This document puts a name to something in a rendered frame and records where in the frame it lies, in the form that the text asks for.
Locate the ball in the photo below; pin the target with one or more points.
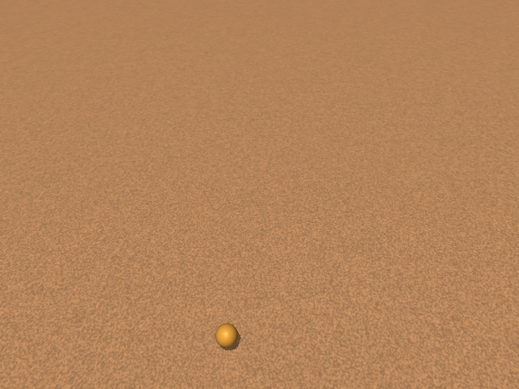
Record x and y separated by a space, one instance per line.
226 335

